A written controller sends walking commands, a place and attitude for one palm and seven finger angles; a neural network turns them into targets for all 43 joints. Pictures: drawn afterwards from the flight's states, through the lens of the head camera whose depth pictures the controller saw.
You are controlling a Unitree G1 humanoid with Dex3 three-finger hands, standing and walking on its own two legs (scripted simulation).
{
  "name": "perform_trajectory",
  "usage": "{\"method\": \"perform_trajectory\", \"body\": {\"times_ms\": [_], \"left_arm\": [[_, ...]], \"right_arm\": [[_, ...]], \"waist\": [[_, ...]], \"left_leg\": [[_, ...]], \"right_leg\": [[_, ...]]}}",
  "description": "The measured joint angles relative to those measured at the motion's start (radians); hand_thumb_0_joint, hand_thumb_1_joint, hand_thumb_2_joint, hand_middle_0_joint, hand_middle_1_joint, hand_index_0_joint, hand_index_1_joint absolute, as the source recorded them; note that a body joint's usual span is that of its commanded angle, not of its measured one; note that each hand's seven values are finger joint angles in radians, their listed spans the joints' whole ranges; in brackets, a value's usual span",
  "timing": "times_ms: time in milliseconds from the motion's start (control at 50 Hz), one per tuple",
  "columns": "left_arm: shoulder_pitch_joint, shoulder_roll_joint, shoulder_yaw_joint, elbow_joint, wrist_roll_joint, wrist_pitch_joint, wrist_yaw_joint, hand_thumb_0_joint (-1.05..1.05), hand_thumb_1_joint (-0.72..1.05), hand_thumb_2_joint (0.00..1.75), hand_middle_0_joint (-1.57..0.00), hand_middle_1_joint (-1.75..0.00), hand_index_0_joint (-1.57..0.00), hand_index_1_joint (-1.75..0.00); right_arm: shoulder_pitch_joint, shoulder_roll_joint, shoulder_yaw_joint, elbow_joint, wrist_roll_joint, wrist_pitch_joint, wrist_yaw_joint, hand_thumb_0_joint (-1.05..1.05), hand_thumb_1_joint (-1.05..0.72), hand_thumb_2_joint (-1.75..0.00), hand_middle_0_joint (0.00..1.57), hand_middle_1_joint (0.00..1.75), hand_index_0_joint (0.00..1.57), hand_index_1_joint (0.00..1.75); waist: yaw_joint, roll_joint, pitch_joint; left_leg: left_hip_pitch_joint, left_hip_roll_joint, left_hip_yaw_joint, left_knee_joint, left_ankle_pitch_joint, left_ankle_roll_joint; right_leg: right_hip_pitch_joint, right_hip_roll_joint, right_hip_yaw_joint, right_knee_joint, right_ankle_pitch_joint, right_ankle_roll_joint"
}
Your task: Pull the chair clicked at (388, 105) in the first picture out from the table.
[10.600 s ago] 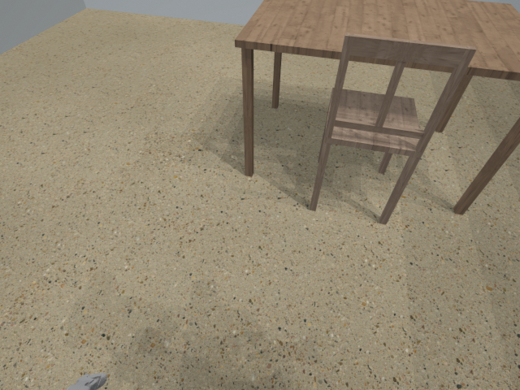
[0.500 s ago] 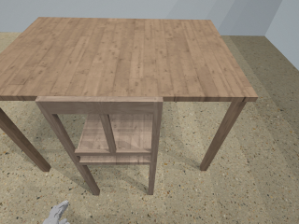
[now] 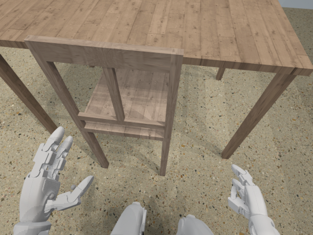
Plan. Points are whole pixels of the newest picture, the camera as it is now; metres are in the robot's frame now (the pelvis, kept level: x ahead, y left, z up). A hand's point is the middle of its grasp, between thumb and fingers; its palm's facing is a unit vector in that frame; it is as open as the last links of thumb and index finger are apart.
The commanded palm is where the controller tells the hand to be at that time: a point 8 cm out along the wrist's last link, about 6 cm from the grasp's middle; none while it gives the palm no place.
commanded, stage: raise the hand toward the chair's back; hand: left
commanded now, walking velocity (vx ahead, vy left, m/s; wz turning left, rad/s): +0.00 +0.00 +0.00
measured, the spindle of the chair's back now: (115, 96) +0.50 +0.19 +0.01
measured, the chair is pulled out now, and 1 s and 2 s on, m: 0.00 0.00 0.00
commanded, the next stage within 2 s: aim the fingers beside a spindle in 1.46 s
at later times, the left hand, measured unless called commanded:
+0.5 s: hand (86, 168) +0.25 +0.20 +0.04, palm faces -0.07 -1.00 -0.02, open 15.3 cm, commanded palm +0.23 +0.27 +0.07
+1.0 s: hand (56, 150) +0.27 +0.26 +0.08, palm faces +0.03 -1.00 -0.06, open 16.9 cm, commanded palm +0.25 +0.31 +0.08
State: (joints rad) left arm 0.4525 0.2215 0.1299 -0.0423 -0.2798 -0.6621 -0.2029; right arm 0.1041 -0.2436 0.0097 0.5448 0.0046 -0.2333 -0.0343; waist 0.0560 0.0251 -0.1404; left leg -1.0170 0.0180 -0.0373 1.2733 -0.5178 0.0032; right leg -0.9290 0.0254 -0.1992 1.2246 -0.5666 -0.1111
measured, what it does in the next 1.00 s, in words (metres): shifts its weight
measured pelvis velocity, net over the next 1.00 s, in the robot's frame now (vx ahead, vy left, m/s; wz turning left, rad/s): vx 0.02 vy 0.06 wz -0.03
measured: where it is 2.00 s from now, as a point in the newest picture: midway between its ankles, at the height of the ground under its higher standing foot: outside the picture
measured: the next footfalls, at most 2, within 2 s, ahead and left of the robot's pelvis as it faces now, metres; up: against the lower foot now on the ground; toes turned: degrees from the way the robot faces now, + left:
none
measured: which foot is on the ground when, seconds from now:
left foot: down 0.00-1.00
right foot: down 0.00-1.00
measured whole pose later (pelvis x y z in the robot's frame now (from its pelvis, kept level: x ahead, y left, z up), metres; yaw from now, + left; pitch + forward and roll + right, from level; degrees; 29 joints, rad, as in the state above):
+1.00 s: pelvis +0.02 +0.06 +0.03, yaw -2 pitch +15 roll -4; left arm 0.28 0.27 0.20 0.06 -0.27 -0.43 -0.22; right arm 0.23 -0.25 0.04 0.54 0.02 -0.16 -0.04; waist 0.00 0.03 -0.14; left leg -0.92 -0.01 0.02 1.14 -0.49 0.08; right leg -0.84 0.00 -0.13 1.07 -0.50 -0.02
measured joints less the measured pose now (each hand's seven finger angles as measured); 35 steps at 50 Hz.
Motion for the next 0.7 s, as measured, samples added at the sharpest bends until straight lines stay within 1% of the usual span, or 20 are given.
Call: {"method": "perform_trajectory", "body": {"times_ms": [20, 40, 60, 100, 140, 160, 180, 200, 220, 240, 280, 320, 340, 380, 440, 480, 540, 620, 660, 700], "left_arm": [[-0.037, 0.004, -0.009, 0.007, -0.004, 0.01, -0.04, 0.01, 0.34, 0.66, -0.14, -0.21, -0.13, -0.21], [-0.075, 0.008, -0.018, 0.025, -0.004, 0.042, -0.079, 0.01, 0.31, 0.65, -0.13, -0.21, -0.13, -0.21], [-0.111, 0.014, -0.027, 0.048, -0.003, 0.095, -0.115, 0.01, 0.29, 0.64, -0.13, -0.2, -0.13, -0.2], [-0.166, 0.024, -0.037, 0.094, -0.001, 0.236, -0.159, 0.01, 0.24, 0.62, -0.13, -0.19, -0.12, -0.2], [-0.18, 0.022, -0.024, 0.124, -0.005, 0.36, -0.152, 0.0, 0.2, 0.6, -0.13, -0.19, -0.12, -0.19], [-0.17, 0.014, -0.01, 0.125, -0.01, 0.399, -0.128, 0.0, 0.17, 0.59, -0.13, -0.18, -0.12, -0.19], [-0.153, 0.002, 0.007, 0.117, -0.015, 0.417, -0.095, 0.0, 0.15, 0.58, -0.13, -0.18, -0.12, -0.18], [-0.131, -0.011, 0.024, 0.103, -0.019, 0.415, -0.058, 0.0, 0.13, 0.57, -0.13, -0.18, -0.12, -0.18], [-0.107, -0.023, 0.041, 0.085, -0.019, 0.399, -0.024, 0.0, 0.1, 0.56, -0.13, -0.17, -0.12, -0.18], [-0.084, -0.032, 0.055, 0.068, -0.015, 0.371, 0.005, 0.0, 0.08, 0.55, -0.12, -0.17, -0.12, -0.17], [-0.05, -0.036, 0.076, 0.046, 0.002, 0.292, 0.039, 0.0, 0.04, 0.53, -0.12, -0.16, -0.11, -0.16], [-0.036, -0.028, 0.082, 0.049, 0.017, 0.213, 0.043, 0.0, -0.01, 0.51, -0.11, -0.16, -0.1, -0.16], [-0.038, -0.023, 0.078, 0.059, 0.02, 0.183, 0.033, 0.0, -0.03, 0.5, -0.11, -0.15, -0.1, -0.15], [-0.051, -0.013, 0.058, 0.09, 0.015, 0.155, -0.007, 0.0, -0.08, 0.48, -0.1, -0.14, -0.09, -0.14], [-0.076, -0.002, 0.024, 0.13, 0.005, 0.18, -0.067, 0.0, -0.15, 0.45, -0.09, -0.13, -0.09, -0.13], [-0.082, 0.001, 0.013, 0.128, 0.002, 0.208, -0.075, 0.0, -0.2, 0.43, -0.09, -0.13, -0.08, -0.13], [-0.079, 0.0, 0.017, 0.083, 0.001, 0.22, -0.036, -0.01, -0.27, 0.4, -0.09, -0.12, -0.08, -0.12], [-0.086, -0.003, 0.042, 0.044, 0.005, 0.193, 0.025, -0.01, -0.36, 0.36, -0.08, -0.1, -0.07, -0.1], [-0.101, 0.001, 0.047, 0.059, 0.011, 0.195, 0.024, -0.01, -0.4, 0.34, -0.07, -0.1, -0.07, -0.1], [-0.118, 0.007, 0.038, 0.09, 0.015, 0.219, 0.003, -0.01, -0.43, 0.33, -0.07, -0.09, -0.06, -0.09]], "right_arm": [[0.001, 0.009, 0.013, 0.01, 0.005, 0.001, -0.004, 0.01, -0.91, -0.9, 0.2, 0.3, 0.2, 0.3], [0.005, 0.019, 0.025, 0.016, 0.013, 0.006, -0.008, 0.01, -0.91, -0.9, 0.2, 0.3, 0.2, 0.3], [0.013, 0.029, 0.035, 0.019, 0.021, 0.015, -0.012, 0.01, -0.91, -0.9, 0.2, 0.3, 0.2, 0.3], [0.036, 0.047, 0.047, 0.018, 0.032, 0.041, -0.02, 0.01, -0.91, -0.9, 0.2, 0.3, 0.21, 0.3], [0.066, 0.059, 0.047, 0.016, 0.035, 0.066, -0.024, 0.01, -0.91, -0.9, 0.2, 0.3, 0.21, 0.3], [0.083, 0.063, 0.042, 0.017, 0.034, 0.075, -0.025, 0.01, -0.91, -0.9, 0.2, 0.3, 0.21, 0.3], [0.1, 0.065, 0.034, 0.019, 0.033, 0.08, -0.025, 0.01, -0.91, -0.9, 0.2, 0.3, 0.21, 0.3], [0.117, 0.065, 0.022, 0.023, 0.031, 0.081, -0.024, 0.01, -0.91, -0.9, 0.2, 0.3, 0.21, 0.3], [0.134, 0.062, 0.01, 0.029, 0.027, 0.08, -0.024, 0.01, -0.91, -0.9, 0.2, 0.3, 0.21, 0.3], [0.149, 0.057, -0.002, 0.037, 0.023, 0.078, -0.022, 0.01, -0.91, -0.9, 0.2, 0.3, 0.21, 0.3], [0.17, 0.04, -0.023, 0.054, 0.015, 0.072, -0.017, 0.01, -0.91, -0.9, 0.2, 0.3, 0.21, 0.3], [0.174, 0.014, -0.036, 0.068, 0.011, 0.064, -0.011, 0.01, -0.91, -0.9, 0.2, 0.3, 0.21, 0.3], [0.171, -0.001, -0.04, 0.071, 0.011, 0.06, -0.01, 0.01, -0.91, -0.9, 0.2, 0.3, 0.2, 0.3], [0.156, -0.025, -0.045, 0.072, 0.015, 0.052, -0.011, 0.01, -0.91, -0.9, 0.2, 0.3, 0.2, 0.3], [0.13, -0.042, -0.05, 0.06, 0.023, 0.042, -0.023, 0.01, -0.91, -0.9, 0.2, 0.3, 0.2, 0.3], [0.115, -0.038, -0.051, 0.048, 0.025, 0.037, -0.03, 0.01, -0.91, -0.9, 0.2, 0.3, 0.2, 0.3], [0.103, -0.017, -0.048, 0.03, 0.021, 0.03, -0.034, 0.01, -0.91, -0.9, 0.2, 0.3, 0.2, 0.3], [0.093, 0.007, -0.029, 0.013, 0.012, 0.035, -0.02, 0.01, -0.91, -0.9, 0.2, 0.3, 0.2, 0.3], [0.089, 0.011, -0.014, 0.001, 0.01, 0.044, -0.012, 0.01, -0.91, -0.9, 0.2, 0.3, 0.2, 0.3], [0.086, 0.01, 0.002, -0.014, 0.013, 0.053, -0.007, 0.01, -0.91, -0.9, 0.2, 0.3, 0.2, 0.3]], "waist": [[-0.002, 0.01, 0.0], [-0.007, 0.018, 0.003], [-0.013, 0.023, 0.006], [-0.032, 0.026, 0.015], [-0.053, 0.024, 0.022], [-0.063, 0.021, 0.024], [-0.071, 0.018, 0.026], [-0.075, 0.014, 0.025], [-0.075, 0.009, 0.022], [-0.073, 0.004, 0.017], [-0.069, -0.001, 0.005], [-0.069, 0.003, -0.003], [-0.07, 0.006, -0.004], [-0.072, 0.011, 0.0], [-0.073, 0.011, 0.011], [-0.073, 0.007, 0.017], [-0.072, 0.001, 0.015], [-0.066, 0.005, -0.006], [-0.062, 0.011, -0.017], [-0.057, 0.018, -0.02]], "left_leg": [[-0.009, 0.001, -0.001, 0.006, -0.001, -0.001], [-0.013, 0.002, 0.0, 0.007, -0.001, -0.001], [-0.013, 0.002, 0.004, 0.004, 0.0, -0.002], [0.0, 0.001, 0.018, -0.017, 0.006, -0.003], [0.029, 0.001, 0.035, -0.051, 0.012, 0.0], [0.047, 0.002, 0.044, -0.07, 0.015, 0.001], [0.065, 0.003, 0.052, -0.09, 0.018, 0.003], [0.082, 0.004, 0.058, -0.108, 0.02, 0.004], [0.096, 0.005, 0.064, -0.123, 0.023, 0.005], [0.106, 0.005, 0.067, -0.136, 0.025, 0.006], [0.114, 0.002, 0.068, -0.149, 0.025, 0.009], [0.1, -0.002, 0.063, -0.142, 0.022, 0.013], [0.087, -0.004, 0.06, -0.132, 0.019, 0.016], [0.061, -0.006, 0.058, -0.11, 0.013, 0.023], [0.04, -0.006, 0.061, -0.089, 0.007, 0.033], [0.044, -0.005, 0.066, -0.089, 0.006, 0.039], [0.067, -0.007, 0.07, -0.106, 0.009, 0.046], [0.09, -0.017, 0.069, -0.128, 0.016, 0.055], [0.09, -0.021, 0.067, -0.129, 0.018, 0.06], [0.088, -0.025, 0.066, -0.127, 0.018, 0.065]], "right_leg": [[-0.008, 0.0, -0.001, 0.005, -0.002, 0.001], [-0.014, 0.001, 0.0, 0.008, -0.002, 0.001], [-0.018, 0.001, 0.004, 0.008, -0.001, 0.002], [-0.013, -0.001, 0.018, -0.002, 0.004, 0.004], [0.005, -0.001, 0.036, -0.025, 0.011, 0.007], [0.017, 0.001, 0.046, -0.04, 0.016, 0.01], [0.03, 0.003, 0.054, -0.056, 0.021, 0.012], [0.044, 0.005, 0.062, -0.072, 0.025, 0.014], [0.055, 0.007, 0.069, -0.086, 0.03, 0.015], [0.063, 0.009, 0.075, -0.098, 0.033, 0.017], [0.07, 0.009, 0.079, -0.112, 0.035, 0.02], [0.061, 0.005, 0.074, -0.11, 0.032, 0.024], [0.052, 0.003, 0.071, -0.103, 0.03, 0.026], [0.03, 0.0, 0.067, -0.086, 0.025, 0.03], [0.011, -0.001, 0.07, -0.071, 0.024, 0.036], [0.015, -0.001, 0.075, -0.075, 0.027, 0.041], [0.038, -0.002, 0.08, -0.095, 0.034, 0.049], [0.066, -0.009, 0.079, -0.122, 0.043, 0.06], [0.07, -0.013, 0.078, -0.126, 0.044, 0.065], [0.07, -0.017, 0.076, -0.126, 0.045, 0.07]]}}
